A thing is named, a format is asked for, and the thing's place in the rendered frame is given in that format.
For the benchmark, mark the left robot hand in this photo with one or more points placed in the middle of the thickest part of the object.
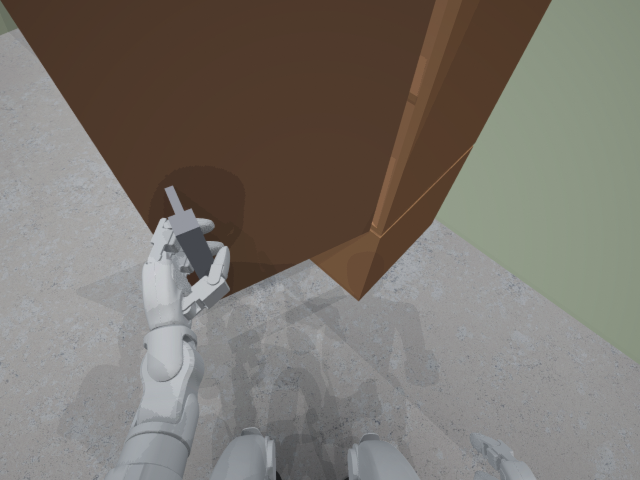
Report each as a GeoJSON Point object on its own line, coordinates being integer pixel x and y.
{"type": "Point", "coordinates": [164, 278]}

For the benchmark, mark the robot right thigh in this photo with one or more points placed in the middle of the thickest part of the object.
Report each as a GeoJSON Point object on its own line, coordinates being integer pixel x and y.
{"type": "Point", "coordinates": [378, 460]}

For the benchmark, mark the handle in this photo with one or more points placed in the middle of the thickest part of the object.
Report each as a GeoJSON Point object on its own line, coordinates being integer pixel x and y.
{"type": "Point", "coordinates": [189, 235]}

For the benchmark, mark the robot left forearm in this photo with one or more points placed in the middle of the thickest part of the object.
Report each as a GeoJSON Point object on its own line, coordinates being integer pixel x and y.
{"type": "Point", "coordinates": [160, 438]}

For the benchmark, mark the left robot shin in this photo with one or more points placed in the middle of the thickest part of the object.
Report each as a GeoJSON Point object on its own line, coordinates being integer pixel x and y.
{"type": "Point", "coordinates": [250, 431]}

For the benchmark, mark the cupboard door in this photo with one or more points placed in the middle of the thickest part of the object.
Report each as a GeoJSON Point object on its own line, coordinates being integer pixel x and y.
{"type": "Point", "coordinates": [275, 119]}

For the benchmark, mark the right robot hand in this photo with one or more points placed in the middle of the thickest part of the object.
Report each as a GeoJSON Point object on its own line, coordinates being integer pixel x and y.
{"type": "Point", "coordinates": [501, 458]}

